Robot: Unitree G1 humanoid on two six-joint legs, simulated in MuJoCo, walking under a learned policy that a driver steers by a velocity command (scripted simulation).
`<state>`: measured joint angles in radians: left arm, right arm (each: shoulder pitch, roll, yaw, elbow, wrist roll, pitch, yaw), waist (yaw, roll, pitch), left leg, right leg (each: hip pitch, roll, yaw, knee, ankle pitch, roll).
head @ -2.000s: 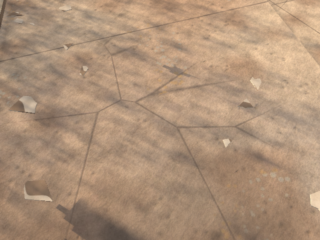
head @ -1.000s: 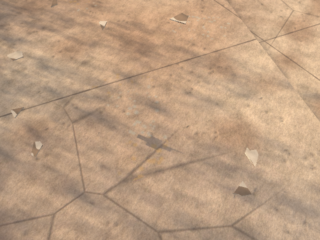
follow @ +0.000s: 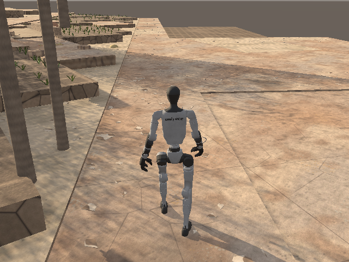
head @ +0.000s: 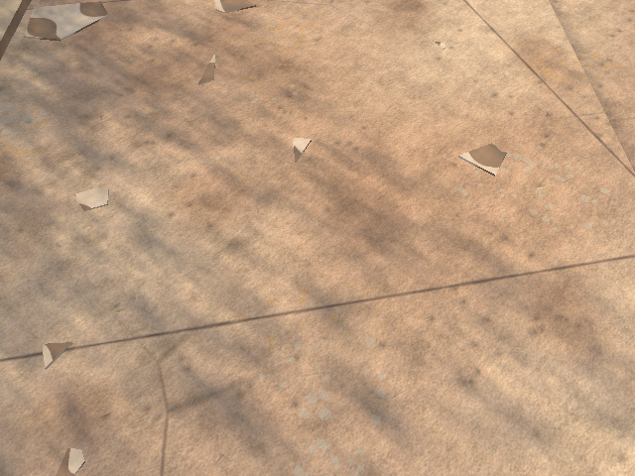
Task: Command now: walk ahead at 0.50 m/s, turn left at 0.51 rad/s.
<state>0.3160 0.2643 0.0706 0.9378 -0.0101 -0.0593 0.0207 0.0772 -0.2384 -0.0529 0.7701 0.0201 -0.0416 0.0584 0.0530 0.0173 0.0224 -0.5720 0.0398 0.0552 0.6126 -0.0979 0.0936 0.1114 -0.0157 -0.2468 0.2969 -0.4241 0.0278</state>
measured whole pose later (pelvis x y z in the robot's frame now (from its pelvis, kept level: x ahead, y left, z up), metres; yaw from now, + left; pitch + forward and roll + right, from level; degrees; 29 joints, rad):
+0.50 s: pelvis +0.24 +0.02 +0.00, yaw +16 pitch +2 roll +0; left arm 0.07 0.26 0.05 0.76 0.03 -0.09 0.00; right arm 0.25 -0.29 -0.08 0.73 0.00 0.00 -0.04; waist -0.04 -0.01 0.01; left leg -0.20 -0.14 -0.17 0.60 -0.40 0.07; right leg -0.46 0.02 0.03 0.49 -0.01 -0.01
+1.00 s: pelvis +0.29 +0.05 +0.01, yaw +17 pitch -1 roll +0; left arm 0.16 0.23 0.03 0.88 0.01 -0.02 0.01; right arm 0.27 -0.22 -0.04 0.84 -0.01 -0.01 -0.03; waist 0.01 -0.01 0.02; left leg -0.20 0.00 -0.05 0.57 -0.35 -0.01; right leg -0.32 0.00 0.02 0.53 -0.20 0.01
